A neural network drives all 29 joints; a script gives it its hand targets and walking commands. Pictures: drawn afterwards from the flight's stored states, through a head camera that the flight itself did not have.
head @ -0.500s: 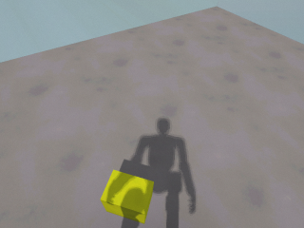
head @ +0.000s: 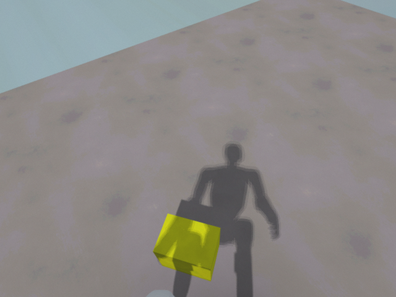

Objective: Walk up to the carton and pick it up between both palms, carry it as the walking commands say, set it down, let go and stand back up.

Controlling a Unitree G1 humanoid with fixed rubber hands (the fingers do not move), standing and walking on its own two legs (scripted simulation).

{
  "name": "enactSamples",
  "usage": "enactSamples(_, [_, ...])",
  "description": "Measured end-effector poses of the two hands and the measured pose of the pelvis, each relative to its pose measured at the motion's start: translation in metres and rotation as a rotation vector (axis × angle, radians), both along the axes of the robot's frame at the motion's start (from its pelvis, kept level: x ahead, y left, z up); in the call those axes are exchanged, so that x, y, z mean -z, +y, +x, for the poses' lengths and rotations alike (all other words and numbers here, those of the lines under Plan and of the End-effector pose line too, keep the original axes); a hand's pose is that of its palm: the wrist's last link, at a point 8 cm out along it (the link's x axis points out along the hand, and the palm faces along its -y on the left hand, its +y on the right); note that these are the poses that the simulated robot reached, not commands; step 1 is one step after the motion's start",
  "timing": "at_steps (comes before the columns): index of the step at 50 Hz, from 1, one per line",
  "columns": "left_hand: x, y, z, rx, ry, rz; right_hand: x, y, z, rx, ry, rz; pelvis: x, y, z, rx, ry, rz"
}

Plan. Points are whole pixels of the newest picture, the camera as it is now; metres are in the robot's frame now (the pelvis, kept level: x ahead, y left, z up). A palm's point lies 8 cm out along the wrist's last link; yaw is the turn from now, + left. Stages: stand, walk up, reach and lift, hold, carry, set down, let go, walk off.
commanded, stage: walk up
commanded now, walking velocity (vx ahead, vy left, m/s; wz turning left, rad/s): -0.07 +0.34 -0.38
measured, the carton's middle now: (189, 247) +0.41 +0.11 -0.66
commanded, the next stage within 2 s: none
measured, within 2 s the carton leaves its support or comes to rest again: neither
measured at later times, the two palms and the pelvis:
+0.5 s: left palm out of the picture +0.13 +0.40 -0.13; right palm out of the picture -0.07 -0.05 -0.13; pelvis -0.01 +0.17 +0.00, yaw -9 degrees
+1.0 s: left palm (67, 287) +0.16 +0.33 -0.15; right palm out of the picture -0.11 -0.02 -0.14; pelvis +0.04 +0.15 +0.00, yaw -10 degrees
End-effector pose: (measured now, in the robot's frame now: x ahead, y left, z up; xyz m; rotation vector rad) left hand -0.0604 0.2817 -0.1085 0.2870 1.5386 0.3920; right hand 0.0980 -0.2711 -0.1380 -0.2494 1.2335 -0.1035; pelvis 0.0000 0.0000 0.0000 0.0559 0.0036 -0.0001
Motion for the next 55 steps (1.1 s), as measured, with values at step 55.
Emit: enactSamples(55, [0.037, 0.053, 0.204, 0.306, -0.302, -0.235, 0.02, 0.219, -0.164, 0.371, 0.312, 0.111, 0.009, 0.136, 0.043, 0.16, -0.033, -0.063])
